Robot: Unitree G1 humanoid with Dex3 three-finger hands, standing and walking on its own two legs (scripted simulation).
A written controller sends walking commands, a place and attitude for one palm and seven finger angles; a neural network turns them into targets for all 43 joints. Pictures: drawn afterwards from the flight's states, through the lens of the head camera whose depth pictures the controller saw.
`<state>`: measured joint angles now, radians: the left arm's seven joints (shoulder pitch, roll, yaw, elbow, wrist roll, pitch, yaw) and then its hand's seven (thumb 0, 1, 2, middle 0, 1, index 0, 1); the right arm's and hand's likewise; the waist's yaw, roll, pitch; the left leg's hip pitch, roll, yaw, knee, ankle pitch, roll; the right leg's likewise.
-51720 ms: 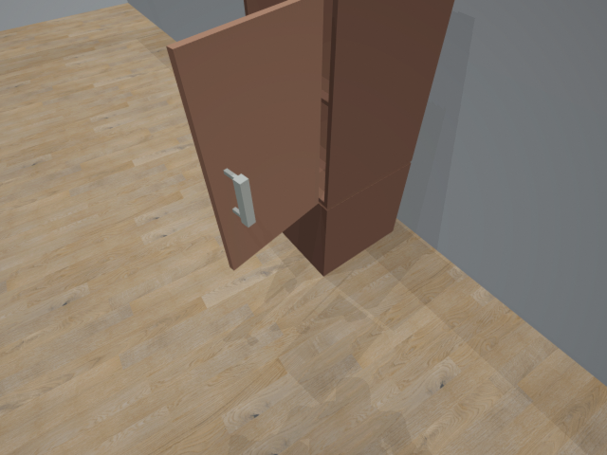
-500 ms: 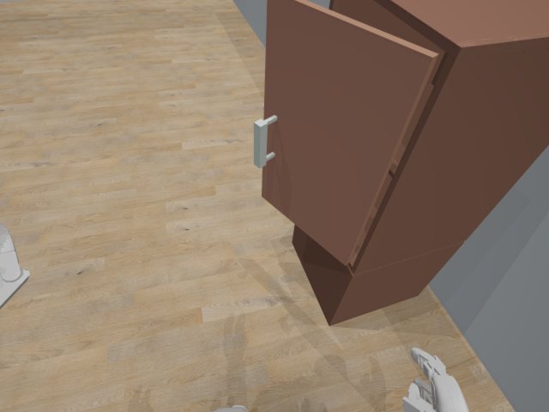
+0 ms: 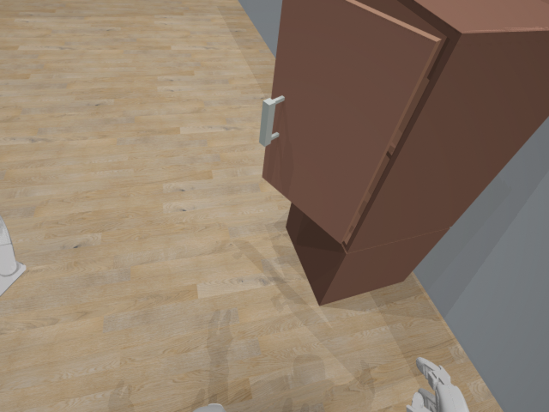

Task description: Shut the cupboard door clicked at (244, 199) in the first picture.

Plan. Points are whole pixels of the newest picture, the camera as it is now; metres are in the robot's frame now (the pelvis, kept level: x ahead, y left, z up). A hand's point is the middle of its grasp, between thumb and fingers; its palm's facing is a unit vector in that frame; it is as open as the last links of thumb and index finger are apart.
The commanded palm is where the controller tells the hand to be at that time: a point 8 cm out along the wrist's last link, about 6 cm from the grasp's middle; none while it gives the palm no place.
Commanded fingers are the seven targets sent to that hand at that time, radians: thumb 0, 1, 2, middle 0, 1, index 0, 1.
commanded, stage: step back with the hand held close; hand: left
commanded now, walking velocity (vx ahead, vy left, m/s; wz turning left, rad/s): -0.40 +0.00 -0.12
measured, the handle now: (272, 120) +0.82 +0.03 -0.06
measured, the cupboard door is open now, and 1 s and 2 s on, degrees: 25 25 25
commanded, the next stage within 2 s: stop stepping back and stand still in 0.08 s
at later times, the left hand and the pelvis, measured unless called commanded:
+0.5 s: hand out of the picture +0.08 +0.23 +0.20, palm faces +0.37 -0.78 -0.51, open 7.4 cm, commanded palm +0.07 +0.26 +0.19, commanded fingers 0.00 0.90 0.90 -0.20 -0.30 -0.20 -0.30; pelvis -0.11 -0.02 +0.00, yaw -8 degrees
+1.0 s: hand out of the picture +0.06 +0.27 +0.18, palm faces +0.43 -0.79 -0.44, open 7.4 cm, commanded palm +0.02 +0.28 +0.19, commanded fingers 0.00 0.90 0.90 -0.20 -0.30 -0.20 -0.30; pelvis -0.16 +0.00 +0.01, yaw -7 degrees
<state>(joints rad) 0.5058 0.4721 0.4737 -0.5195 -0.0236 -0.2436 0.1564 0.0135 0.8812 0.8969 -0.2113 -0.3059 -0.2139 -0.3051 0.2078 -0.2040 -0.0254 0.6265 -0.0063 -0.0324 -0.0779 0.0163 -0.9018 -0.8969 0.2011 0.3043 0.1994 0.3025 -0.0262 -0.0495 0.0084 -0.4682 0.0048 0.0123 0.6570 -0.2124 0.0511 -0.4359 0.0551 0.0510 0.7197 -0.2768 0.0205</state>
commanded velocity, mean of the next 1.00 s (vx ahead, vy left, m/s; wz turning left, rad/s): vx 0.04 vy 0.03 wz -0.01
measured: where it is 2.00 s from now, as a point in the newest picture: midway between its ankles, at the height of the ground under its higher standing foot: outside the picture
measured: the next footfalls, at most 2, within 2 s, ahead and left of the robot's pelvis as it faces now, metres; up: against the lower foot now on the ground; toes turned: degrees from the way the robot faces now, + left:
right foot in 0.26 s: -0.21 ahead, -0.11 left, +0.00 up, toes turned -8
left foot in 0.50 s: +0.00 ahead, +0.07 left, +0.00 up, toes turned -3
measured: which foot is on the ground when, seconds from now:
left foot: down 0.00-0.34, up 0.36-0.48, down 0.50-1.00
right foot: up 0.00-0.24, down 0.26-1.00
